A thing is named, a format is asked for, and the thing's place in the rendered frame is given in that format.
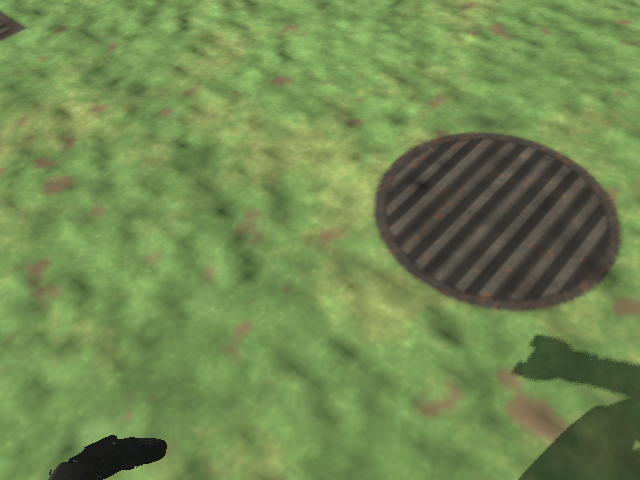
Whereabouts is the robot left hand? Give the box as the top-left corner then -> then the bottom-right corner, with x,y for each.
48,435 -> 167,480

